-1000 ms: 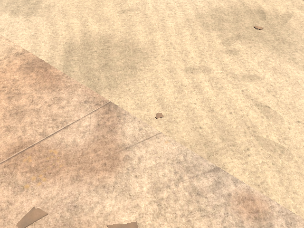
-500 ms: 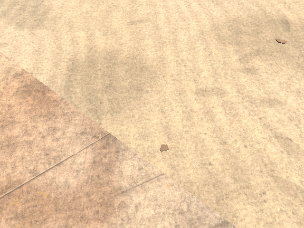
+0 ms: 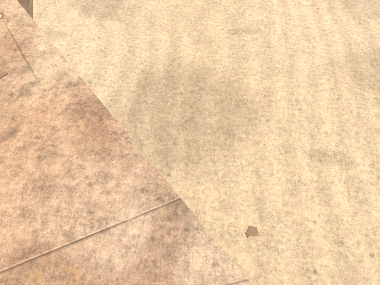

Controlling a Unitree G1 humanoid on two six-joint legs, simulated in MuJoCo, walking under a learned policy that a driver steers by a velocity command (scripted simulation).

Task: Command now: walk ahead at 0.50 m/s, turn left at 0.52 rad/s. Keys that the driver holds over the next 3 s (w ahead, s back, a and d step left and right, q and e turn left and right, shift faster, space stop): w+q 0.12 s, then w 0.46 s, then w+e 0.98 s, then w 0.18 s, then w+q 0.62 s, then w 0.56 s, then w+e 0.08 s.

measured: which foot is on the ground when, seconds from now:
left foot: down 0.00-0.40, up 0.42-0.88, down 0.90-1.00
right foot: up 0.00-0.36, down 0.38-0.90, up 0.92-1.00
